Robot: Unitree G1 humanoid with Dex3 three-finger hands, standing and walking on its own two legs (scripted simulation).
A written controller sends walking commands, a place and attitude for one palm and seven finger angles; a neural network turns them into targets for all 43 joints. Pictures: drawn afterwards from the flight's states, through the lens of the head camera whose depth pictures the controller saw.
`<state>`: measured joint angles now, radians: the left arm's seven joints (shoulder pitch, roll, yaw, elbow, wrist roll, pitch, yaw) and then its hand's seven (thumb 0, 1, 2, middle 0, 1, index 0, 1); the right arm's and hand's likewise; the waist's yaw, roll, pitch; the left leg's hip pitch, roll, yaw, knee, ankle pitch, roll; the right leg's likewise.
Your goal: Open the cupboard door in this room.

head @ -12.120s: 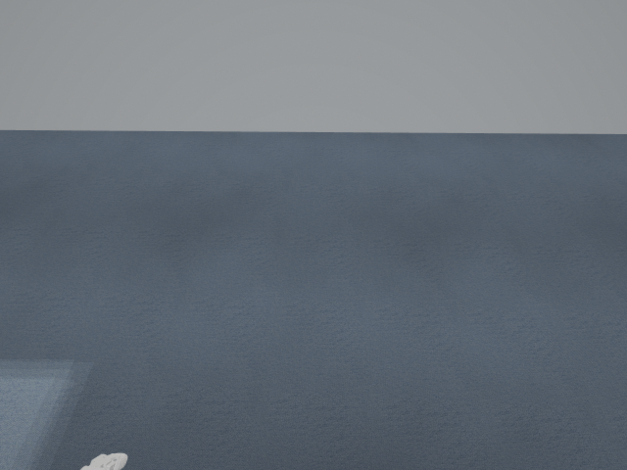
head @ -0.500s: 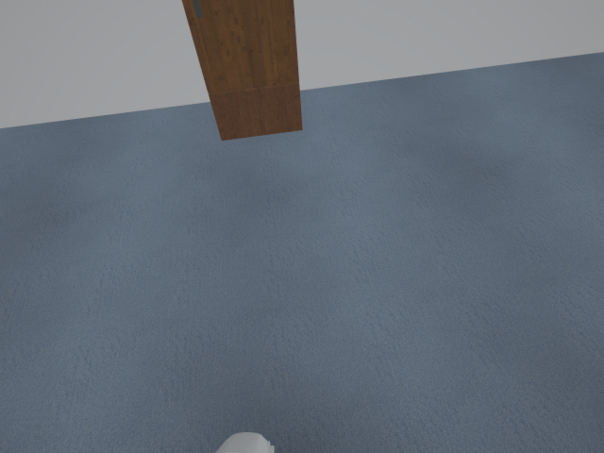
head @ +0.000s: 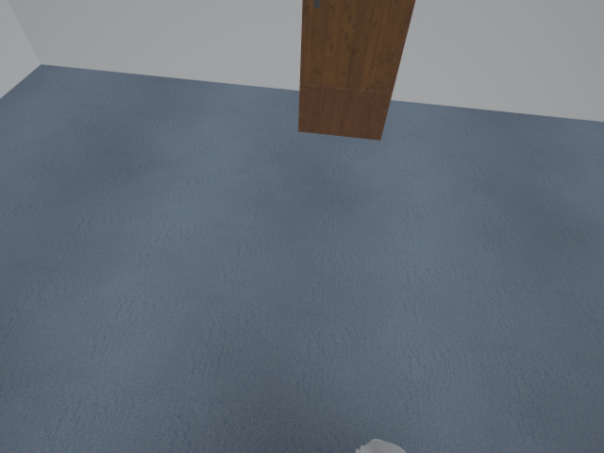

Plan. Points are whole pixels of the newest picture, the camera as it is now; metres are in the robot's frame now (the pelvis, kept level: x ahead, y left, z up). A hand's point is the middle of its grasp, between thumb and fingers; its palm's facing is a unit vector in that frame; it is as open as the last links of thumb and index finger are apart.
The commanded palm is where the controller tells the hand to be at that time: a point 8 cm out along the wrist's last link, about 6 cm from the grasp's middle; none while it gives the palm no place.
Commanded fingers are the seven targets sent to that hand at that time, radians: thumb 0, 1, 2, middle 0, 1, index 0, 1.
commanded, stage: turn or walk to find it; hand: left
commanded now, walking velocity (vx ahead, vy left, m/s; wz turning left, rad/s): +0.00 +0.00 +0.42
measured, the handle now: out of the picture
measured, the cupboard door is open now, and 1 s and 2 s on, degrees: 0 0 0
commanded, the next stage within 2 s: stand and wait in 0.20 s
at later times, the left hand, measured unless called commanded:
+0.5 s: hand out of the picture +0.02 +0.16 -0.16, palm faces +0.20 -0.95 -0.25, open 7.3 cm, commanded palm none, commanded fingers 0.00 0.90 0.90 -0.20 -0.30 -0.20 -0.30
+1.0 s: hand out of the picture -0.04 +0.15 -0.18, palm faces +0.20 -0.97 -0.15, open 7.4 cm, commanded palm none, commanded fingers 0.00 0.90 0.90 -0.20 -0.30 -0.20 -0.30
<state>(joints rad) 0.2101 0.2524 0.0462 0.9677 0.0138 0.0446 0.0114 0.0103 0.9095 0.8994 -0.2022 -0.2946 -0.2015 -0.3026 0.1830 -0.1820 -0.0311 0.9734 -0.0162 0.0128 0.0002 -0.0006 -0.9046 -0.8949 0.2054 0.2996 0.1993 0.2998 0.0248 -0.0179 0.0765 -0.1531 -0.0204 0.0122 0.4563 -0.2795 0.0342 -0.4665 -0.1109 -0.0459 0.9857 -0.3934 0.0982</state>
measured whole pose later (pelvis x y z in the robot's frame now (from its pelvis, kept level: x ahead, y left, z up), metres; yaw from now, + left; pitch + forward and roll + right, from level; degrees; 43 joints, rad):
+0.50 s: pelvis +0.01 -0.03 +0.00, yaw +10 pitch -1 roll +2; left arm 0.24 0.18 0.02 0.99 0.03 0.00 0.02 0.01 0.91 0.90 -0.21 -0.30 -0.21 -0.30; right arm 0.19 -0.23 -0.06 1.03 -0.01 0.05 0.00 0.00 -0.91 -0.90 0.20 0.30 0.19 0.30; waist 0.03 0.01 0.06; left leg -0.31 0.04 0.02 0.78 -0.43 -0.04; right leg -0.24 -0.10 -0.18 0.51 -0.24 -0.02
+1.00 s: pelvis +0.02 -0.01 +0.00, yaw +8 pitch -1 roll +0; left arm 0.34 0.14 0.01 1.14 0.03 0.01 0.00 0.01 0.91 0.90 -0.20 -0.29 -0.20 -0.30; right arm 0.27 -0.17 -0.03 1.11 -0.02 0.00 -0.02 -0.01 -0.92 -0.90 0.20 0.30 0.20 0.30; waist 0.03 0.00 -0.01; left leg -0.15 0.04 0.08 0.48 -0.32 0.01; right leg -0.20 -0.05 -0.07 0.52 -0.35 0.01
